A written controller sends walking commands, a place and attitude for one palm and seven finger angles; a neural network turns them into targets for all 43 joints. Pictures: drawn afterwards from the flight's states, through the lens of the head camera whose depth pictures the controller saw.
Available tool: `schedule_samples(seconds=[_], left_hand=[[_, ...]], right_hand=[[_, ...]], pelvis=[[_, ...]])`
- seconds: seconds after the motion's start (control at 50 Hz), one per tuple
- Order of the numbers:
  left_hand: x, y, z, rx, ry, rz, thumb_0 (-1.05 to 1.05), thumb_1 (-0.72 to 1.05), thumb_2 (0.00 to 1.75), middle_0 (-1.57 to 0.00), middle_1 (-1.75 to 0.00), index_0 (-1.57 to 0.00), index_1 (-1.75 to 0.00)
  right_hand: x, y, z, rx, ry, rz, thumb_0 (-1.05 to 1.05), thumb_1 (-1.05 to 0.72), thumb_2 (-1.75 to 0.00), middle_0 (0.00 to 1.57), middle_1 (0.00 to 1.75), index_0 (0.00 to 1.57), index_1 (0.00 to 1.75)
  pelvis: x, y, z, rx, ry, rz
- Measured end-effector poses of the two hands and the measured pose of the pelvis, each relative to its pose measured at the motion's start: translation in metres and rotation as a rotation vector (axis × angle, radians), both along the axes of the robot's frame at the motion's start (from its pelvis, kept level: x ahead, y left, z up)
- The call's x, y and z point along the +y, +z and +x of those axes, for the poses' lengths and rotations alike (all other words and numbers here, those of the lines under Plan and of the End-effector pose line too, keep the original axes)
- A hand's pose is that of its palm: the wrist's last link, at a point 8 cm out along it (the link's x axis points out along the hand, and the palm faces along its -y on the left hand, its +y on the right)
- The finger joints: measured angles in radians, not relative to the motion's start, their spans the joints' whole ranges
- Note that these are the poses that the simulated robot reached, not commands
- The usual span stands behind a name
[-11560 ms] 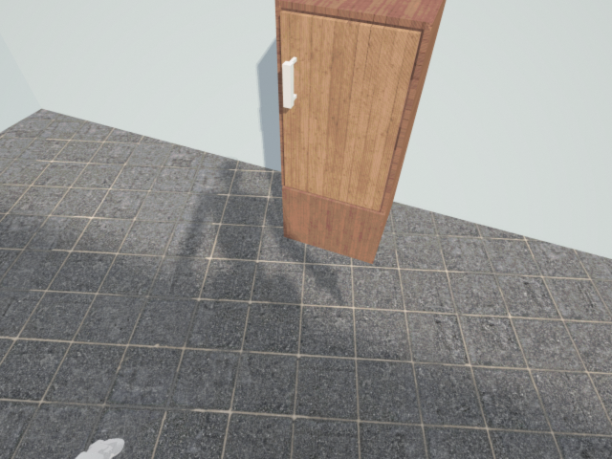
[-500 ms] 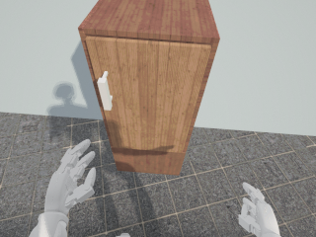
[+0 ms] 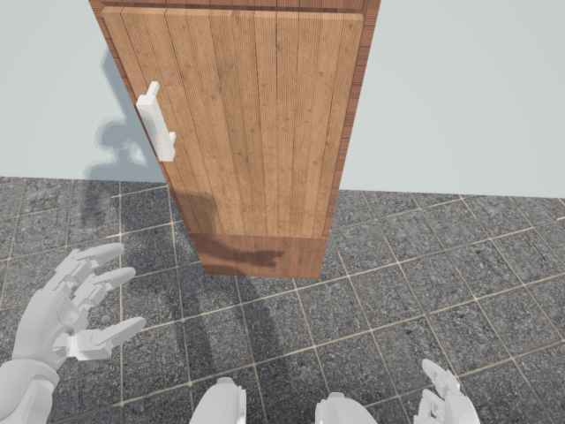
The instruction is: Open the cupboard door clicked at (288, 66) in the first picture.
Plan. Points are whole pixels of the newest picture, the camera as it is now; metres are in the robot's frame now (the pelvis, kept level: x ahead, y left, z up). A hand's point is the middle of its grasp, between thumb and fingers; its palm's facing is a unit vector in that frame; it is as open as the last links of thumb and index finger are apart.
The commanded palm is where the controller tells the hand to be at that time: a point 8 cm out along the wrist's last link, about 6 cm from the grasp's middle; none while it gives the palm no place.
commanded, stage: raise the hand with hooked fingers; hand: left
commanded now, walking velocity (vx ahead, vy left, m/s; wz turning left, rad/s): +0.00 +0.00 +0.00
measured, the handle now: (160, 122) +0.58 +0.23 +0.06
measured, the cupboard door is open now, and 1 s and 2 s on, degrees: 0 0 0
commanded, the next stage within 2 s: move the hooked fingers beside the handle in 1.28 s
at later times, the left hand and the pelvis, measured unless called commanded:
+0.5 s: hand (35, 288) +0.27 +0.31 +0.07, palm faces +0.01 -1.00 -0.05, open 13.6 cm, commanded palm +0.25 +0.36 +0.07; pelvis +0.01 +0.05 +0.02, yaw +0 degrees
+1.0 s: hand (30, 264) +0.30 +0.32 +0.08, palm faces -0.04 -1.00 -0.04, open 14.0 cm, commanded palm +0.27 +0.37 +0.08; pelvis +0.01 +0.06 +0.03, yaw -1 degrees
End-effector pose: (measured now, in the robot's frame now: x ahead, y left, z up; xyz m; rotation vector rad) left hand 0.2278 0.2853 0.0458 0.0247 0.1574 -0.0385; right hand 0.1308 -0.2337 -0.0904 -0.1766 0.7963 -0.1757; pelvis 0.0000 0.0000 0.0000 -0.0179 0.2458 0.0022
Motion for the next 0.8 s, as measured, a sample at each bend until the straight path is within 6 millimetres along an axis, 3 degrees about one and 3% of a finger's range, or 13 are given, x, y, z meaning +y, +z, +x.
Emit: schedule_samples(seconds=[0.1,0.22,0.28,0.42,0.52,0.6,0.8], left_hand=[[0.024,0.023,-0.009,-0.135,0.11,0.058,0.01,0.03,0.52,-0.26,-0.86,-0.26,-0.86],[0.033,-0.004,-0.002,-0.088,0.011,0.027,0.0,-0.11,0.46,-0.27,-0.95,-0.27,-0.95],[0.035,-0.006,0.005,-0.074,-0.034,0.009,0.0,-0.18,0.43,-0.28,-0.99,-0.28,-0.99],[0.062,0.031,0.019,-0.208,0.037,0.03,0.0,-0.34,0.36,-0.29,-1.1,-0.29,-1.1],[0.082,0.025,0.024,-0.112,0.044,0.026,0.0,-0.43,0.33,-0.3,-1.15,-0.3,-1.15],[0.088,0.02,0.027,-0.067,0.023,0.019,-0.01,-0.47,0.31,-0.3,-1.18,-0.3,-1.18],[0.109,0.043,0.049,-0.159,0.04,0.037,-0.01,-0.49,0.3,-0.3,-1.2,-0.3,-1.2]], right_hand=[[-0.017,0.012,-0.015,0.04,-0.034,-0.069,0.02,-0.9,-0.9,0.21,0.3,0.2,0.3],[-0.018,0.02,-0.004,0.021,-0.015,-0.139,0.02,-0.9,-0.9,0.2,0.3,0.2,0.3],[-0.008,0.03,0.009,-0.027,-0.001,-0.15,0.02,-0.9,-0.9,0.2,0.3,0.2,0.3],[0.034,0.051,0.038,-0.126,0.067,-0.102,0.01,-0.9,-0.9,0.2,0.3,0.2,0.3],[0.058,0.053,0.049,-0.136,0.116,-0.066,0.01,-0.9,-0.9,0.21,0.3,0.2,0.3],[0.066,0.053,0.048,-0.12,0.132,-0.068,0.01,-0.9,-0.9,0.21,0.3,0.2,0.3],[0.054,0.049,0.023,-0.024,0.099,-0.104,0.01,-0.9,-0.9,0.21,0.3,0.21,0.3]], pelvis=[[0.01,0.007,0.007,0.006,-0.006,-0.004],[0.026,0.003,0.005,0.016,0.002,-0.022],[0.033,0.005,0.006,0.011,-0.001,-0.03],[0.047,0.014,0.01,-0.01,0.004,-0.042],[0.056,0.018,0.01,-0.016,0.013,-0.049],[0.061,0.02,0.01,-0.02,0.012,-0.052],[0.063,0.023,0.009,-0.028,0.013,-0.052]])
